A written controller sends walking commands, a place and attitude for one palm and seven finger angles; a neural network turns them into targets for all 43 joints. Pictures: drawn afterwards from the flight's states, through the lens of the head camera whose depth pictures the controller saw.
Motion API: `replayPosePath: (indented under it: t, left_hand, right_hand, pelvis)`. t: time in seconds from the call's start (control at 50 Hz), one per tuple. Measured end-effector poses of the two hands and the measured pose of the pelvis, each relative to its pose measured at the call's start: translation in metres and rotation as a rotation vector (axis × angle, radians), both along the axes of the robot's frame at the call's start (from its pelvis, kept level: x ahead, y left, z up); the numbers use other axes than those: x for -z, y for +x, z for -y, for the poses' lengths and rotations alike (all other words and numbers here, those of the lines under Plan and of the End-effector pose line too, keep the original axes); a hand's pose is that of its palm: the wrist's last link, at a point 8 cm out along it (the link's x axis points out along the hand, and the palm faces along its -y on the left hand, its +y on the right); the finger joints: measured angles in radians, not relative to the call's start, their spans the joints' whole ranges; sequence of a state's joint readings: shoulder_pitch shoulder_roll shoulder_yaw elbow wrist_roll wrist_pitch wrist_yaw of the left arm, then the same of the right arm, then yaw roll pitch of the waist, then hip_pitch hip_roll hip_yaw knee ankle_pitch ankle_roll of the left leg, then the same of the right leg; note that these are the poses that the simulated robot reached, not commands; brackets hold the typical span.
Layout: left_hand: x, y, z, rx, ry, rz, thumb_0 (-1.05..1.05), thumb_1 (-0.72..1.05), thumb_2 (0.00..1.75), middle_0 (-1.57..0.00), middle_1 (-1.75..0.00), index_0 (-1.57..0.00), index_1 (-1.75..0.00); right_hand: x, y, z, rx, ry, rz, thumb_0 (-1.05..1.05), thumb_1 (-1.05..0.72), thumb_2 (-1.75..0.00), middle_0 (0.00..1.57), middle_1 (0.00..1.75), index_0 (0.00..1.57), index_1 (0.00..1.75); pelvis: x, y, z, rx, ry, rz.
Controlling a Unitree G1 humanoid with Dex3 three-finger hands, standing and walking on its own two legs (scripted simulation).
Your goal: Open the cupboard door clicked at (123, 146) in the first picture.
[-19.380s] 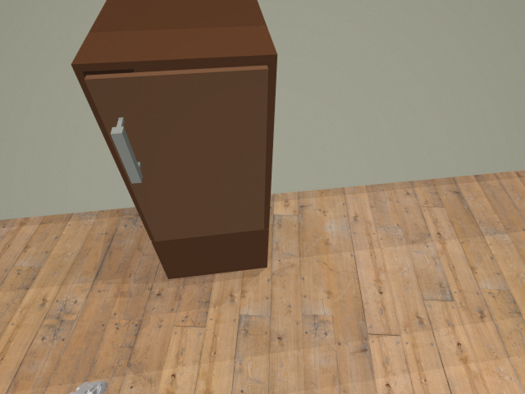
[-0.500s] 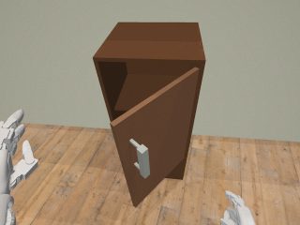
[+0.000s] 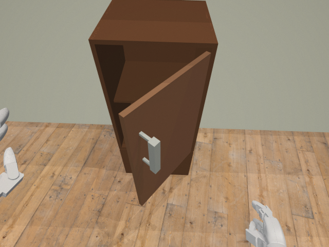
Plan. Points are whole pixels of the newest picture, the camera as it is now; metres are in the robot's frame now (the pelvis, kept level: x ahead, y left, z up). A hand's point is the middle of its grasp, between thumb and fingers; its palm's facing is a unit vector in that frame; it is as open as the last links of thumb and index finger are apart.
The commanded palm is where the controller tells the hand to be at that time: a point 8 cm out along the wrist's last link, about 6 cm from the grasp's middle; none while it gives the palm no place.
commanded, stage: step back with the hand held close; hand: left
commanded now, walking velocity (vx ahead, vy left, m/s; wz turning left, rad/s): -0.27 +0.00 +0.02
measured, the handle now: (149, 152) +0.38 +0.07 -0.03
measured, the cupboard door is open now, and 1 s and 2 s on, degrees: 52 52 52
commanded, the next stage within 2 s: stop stepping back and stand still in 0.70 s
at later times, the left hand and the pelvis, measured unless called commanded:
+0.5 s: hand out of the picture +0.09 +0.28 +0.16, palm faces +0.48 -0.74 -0.46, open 7.4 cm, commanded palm +0.03 +0.32 +0.18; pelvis -0.08 +0.01 -0.01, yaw +5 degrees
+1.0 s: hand out of the picture +0.01 +0.24 +0.16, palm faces +0.32 -0.82 -0.48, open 7.4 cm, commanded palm -0.05 +0.29 +0.18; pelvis -0.20 +0.00 -0.02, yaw -2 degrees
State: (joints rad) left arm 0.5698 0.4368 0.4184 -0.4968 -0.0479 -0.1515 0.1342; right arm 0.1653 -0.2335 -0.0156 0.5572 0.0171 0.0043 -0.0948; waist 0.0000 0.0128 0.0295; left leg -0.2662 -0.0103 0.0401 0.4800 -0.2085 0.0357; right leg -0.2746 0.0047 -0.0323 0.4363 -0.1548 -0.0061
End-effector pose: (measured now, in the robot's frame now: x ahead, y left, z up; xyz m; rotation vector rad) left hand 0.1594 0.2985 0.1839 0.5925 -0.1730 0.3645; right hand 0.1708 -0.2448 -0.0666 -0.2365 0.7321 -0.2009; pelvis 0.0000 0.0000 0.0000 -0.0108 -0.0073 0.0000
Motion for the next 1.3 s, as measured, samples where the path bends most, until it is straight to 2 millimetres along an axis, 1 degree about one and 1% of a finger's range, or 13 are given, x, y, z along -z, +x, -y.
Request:
replayPosePath:
  t: [0.2, 0.3, 0.44, 0.52, 0.6, 0.72, 0.84, 0.96, 1.0, 1.08, 1.16, 1.22, 1.3]
  left_hand:
    - [0.016, -0.046, -0.013, -0.027, -0.021, 0.03, 0.01, 0.89, 0.9, -0.22, -0.31, -0.21, -0.3]
    - [0.008, -0.07, -0.019, -0.061, 0.024, 0.094, 0.01, 0.89, 0.9, -0.22, -0.31, -0.21, -0.3]
    - [0.002, -0.102, -0.016, -0.087, 0.033, 0.125, 0.01, 0.89, 0.9, -0.21, -0.31, -0.21, -0.3]
    - [0.009, -0.112, -0.014, -0.046, -0.009, 0.104, 0.01, 0.89, 0.9, -0.21, -0.31, -0.21, -0.3]
    - [0.01, -0.119, -0.024, -0.009, 0.001, 0.108, 0.01, 0.89, 0.9, -0.22, -0.31, -0.21, -0.3]
    - [-0.004, -0.14, -0.041, -0.039, 0.038, 0.11, 0.01, 0.89, 0.9, -0.22, -0.31, -0.21, -0.3]
    - [0.0, -0.16, -0.028, -0.022, -0.05, 0.145, 0.01, 0.89, 0.9, -0.21, -0.31, -0.21, -0.3]
    - [0.009, -0.177, 0.01, 0.115, -0.006, 0.138, 0.01, 0.89, 0.9, -0.21, -0.31, -0.21, -0.3]
    - [0.004, -0.184, 0.018, 0.167, 0.018, 0.13, 0.01, 0.89, 0.9, -0.21, -0.31, -0.21, -0.3]
    - [-0.013, -0.197, 0.018, 0.192, 0.065, 0.203, 0.01, 0.88, 0.9, -0.22, -0.31, -0.22, -0.3]
    - [-0.019, -0.202, 0.008, 0.124, 0.032, 0.23, 0.01, 0.88, 0.9, -0.22, -0.31, -0.22, -0.3]
    - [-0.015, -0.215, 0.006, 0.062, 0.012, 0.173, 0.01, 0.89, 0.9, -0.22, -0.31, -0.21, -0.3]
    - [0.0, -0.25, 0.023, 0.059, 0.001, 0.082, 0.01, 0.89, 0.9, -0.21, -0.31, -0.21, -0.3]
  right_hand:
    - [0.003, -0.04, -0.021, -0.051, -0.012, 0.014, 0.01, -0.9, -0.9, 0.21, 0.3, 0.2, 0.3]
    - [0.011, -0.057, -0.027, -0.094, -0.018, -0.016, 0.01, -0.9, -0.9, 0.21, 0.3, 0.2, 0.3]
    - [0.02, -0.063, -0.031, -0.149, 0.005, -0.019, 0.01, -0.9, -0.9, 0.21, 0.3, 0.21, 0.3]
    - [0.014, -0.071, -0.032, -0.135, -0.005, -0.013, 0.01, -0.9, -0.9, 0.21, 0.3, 0.21, 0.3]
    - [0.006, -0.08, -0.036, -0.119, -0.041, 0.006, 0.01, -0.9, -0.9, 0.21, 0.3, 0.2, 0.3]
    - [-0.008, -0.102, -0.05, -0.14, -0.027, 0.034, 0.01, -0.9, -0.9, 0.21, 0.3, 0.2, 0.3]
    - [-0.01, -0.126, -0.056, -0.164, -0.006, 0.047, 0.01, -0.9, -0.9, 0.21, 0.3, 0.21, 0.3]
    - [0.01, -0.167, -0.041, -0.155, 0.017, 0.072, 0.01, -0.9, -0.9, 0.21, 0.3, 0.21, 0.31]
    - [0.017, -0.191, -0.032, -0.12, 0.01, 0.029, 0.01, -0.9, -0.9, 0.21, 0.3, 0.21, 0.31]
    - [0.021, -0.238, -0.013, -0.008, -0.004, -0.017, 0.01, -0.9, -0.9, 0.21, 0.3, 0.21, 0.31]
    - [0.021, -0.276, 0.003, 0.058, -0.011, -0.001, 0.01, -0.9, -0.9, 0.21, 0.3, 0.2, 0.3]
    - [0.02, -0.3, 0.011, 0.074, 0.007, 0.002, 0.01, -0.9, -0.9, 0.21, 0.3, 0.2, 0.3]
    - [0.028, -0.327, 0.025, 0.07, 0.012, -0.045, 0.01, -0.9, -0.9, 0.21, 0.3, 0.2, 0.3]
  pelvis:
    - [0.008, -0.037, -0.012, -0.021, -0.021, 0.012]
    - [0.011, -0.05, -0.009, -0.082, -0.024, 0.015]
    - [0.014, -0.074, -0.003, -0.095, -0.035, 0.002]
    - [0.012, -0.085, -0.009, -0.091, -0.036, 0.001]
    - [0.013, -0.1, -0.017, -0.089, -0.04, 0.001]
    - [0.002, -0.125, -0.019, -0.078, -0.084, -0.029]
    - [0.001, -0.152, -0.013, -0.019, -0.076, -0.092]
    - [0.021, -0.201, 0.001, 0.035, -0.01, -0.097]
    - [0.021, -0.204, 0.0, 0.038, -0.03, -0.064]
    - [0.023, -0.2, 0.002, 0.042, -0.004, -0.013]
    - [0.018, -0.217, 0.004, 0.043, 0.0, 0.026]
    - [0.012, -0.236, 0.011, 0.027, 0.005, 0.04]
    - [0.012, -0.256, 0.017, 0.041, 0.042, 0.031]
